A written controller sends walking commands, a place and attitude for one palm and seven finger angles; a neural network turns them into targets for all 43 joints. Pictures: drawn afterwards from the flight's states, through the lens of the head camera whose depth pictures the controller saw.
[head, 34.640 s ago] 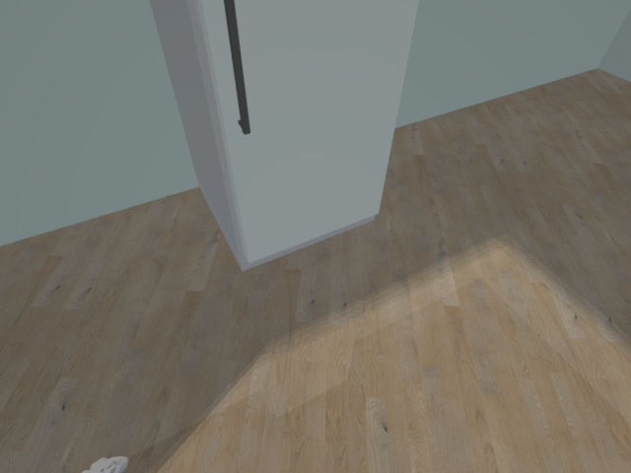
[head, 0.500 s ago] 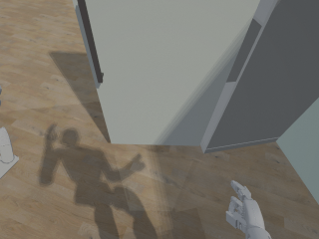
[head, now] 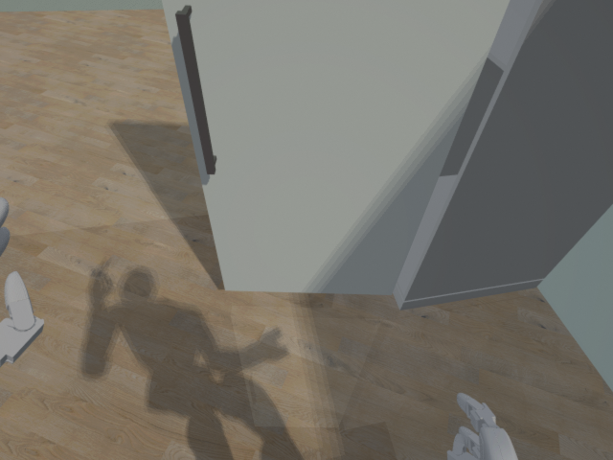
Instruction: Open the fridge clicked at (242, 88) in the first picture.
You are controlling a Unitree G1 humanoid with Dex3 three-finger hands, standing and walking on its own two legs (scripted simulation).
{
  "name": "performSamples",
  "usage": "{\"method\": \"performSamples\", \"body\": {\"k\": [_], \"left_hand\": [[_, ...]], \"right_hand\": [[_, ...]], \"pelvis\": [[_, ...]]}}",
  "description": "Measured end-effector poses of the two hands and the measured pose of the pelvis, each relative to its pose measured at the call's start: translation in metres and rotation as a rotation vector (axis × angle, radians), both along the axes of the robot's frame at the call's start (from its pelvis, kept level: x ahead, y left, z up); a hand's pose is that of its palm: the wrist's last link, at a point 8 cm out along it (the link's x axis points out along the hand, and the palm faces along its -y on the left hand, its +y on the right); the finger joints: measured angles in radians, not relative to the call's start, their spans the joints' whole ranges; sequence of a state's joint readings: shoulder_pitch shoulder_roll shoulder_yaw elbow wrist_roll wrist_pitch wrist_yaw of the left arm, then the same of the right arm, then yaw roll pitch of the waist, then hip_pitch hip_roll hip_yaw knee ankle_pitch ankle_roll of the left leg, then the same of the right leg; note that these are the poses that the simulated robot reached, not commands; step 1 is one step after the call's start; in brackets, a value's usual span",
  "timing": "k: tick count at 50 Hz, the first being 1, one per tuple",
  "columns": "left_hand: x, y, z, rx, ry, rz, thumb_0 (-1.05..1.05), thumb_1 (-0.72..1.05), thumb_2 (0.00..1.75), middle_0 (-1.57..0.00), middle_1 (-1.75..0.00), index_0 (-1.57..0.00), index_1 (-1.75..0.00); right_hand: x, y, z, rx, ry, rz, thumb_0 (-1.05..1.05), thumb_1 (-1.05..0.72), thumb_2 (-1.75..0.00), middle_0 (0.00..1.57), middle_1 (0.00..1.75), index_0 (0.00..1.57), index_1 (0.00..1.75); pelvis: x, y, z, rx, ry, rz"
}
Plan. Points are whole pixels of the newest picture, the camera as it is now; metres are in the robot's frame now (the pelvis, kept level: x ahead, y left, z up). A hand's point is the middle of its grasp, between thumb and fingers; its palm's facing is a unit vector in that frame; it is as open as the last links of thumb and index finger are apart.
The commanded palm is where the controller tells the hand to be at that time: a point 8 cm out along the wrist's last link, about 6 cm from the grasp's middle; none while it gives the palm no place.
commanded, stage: let the arm hang, fingers relaxed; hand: left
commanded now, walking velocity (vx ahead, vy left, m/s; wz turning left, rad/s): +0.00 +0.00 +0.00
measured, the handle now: (200, 101) +0.75 +0.27 +0.08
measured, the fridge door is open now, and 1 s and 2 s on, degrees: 78 78 78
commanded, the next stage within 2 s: look to check the result in 1.12 s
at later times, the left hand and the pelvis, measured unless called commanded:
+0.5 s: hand out of the picture -0.05 +0.19 -0.19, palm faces +0.05 -0.98 -0.17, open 7.2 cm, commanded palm none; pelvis -0.02 +0.00 -0.01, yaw +3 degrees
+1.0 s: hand out of the picture +0.07 +0.24 -0.16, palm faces -0.01 -0.96 -0.28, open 7.4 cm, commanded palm none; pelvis +0.00 +0.01 +0.00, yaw +1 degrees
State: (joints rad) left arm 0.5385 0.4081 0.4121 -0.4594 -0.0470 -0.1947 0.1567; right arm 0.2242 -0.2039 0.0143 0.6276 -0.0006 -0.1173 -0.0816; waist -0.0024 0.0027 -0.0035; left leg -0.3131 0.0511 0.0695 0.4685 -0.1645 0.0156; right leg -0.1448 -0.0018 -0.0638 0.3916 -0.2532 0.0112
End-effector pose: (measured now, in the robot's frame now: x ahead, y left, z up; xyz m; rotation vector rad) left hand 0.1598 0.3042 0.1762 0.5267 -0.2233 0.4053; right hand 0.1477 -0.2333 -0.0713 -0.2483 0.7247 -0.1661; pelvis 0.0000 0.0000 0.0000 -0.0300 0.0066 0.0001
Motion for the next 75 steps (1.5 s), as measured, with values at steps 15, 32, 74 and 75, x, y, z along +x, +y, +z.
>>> {"method": "performSamples", "body": {"k": [15,32,74,75], "left_hand": [[-0.106,-0.066,-0.316,-0.529,1.310,0.042,0.02,0.91,0.90,-0.20,-0.30,-0.20,-0.30],[-0.220,-0.032,-0.315,-0.581,1.604,0.320,0.01,0.92,0.90,-0.21,-0.30,-0.20,-0.30],[-0.073,-0.018,-0.294,-0.447,1.412,0.210,0.01,0.90,0.90,-0.21,-0.30,-0.20,-0.30],[-0.073,-0.019,-0.293,-0.447,1.414,0.213,0.01,0.90,0.90,-0.21,-0.30,-0.20,-0.30]], "right_hand": [[-0.062,-0.024,-0.052,-0.009,0.350,0.001,0.01,-0.91,-0.90,0.20,0.30,0.20,0.30],[-0.138,-0.004,-0.072,0.047,0.637,-0.079,0.01,-0.91,-0.90,0.20,0.30,0.20,0.30],[-0.045,-0.057,-0.048,-0.031,0.508,-0.075,0.01,-0.91,-0.90,0.20,0.30,0.20,0.30],[-0.044,-0.057,-0.048,-0.030,0.508,-0.074,0.01,-0.91,-0.90,0.20,0.30,0.20,0.30]], "pelvis": [[-0.018,0.005,-0.016,0.014,-0.002,0.032],[-0.014,0.010,-0.005,-0.001,-0.008,0.037],[0.027,-0.004,0.006,0.030,-0.009,0.011],[0.028,-0.005,0.006,0.030,-0.009,0.012]]}}
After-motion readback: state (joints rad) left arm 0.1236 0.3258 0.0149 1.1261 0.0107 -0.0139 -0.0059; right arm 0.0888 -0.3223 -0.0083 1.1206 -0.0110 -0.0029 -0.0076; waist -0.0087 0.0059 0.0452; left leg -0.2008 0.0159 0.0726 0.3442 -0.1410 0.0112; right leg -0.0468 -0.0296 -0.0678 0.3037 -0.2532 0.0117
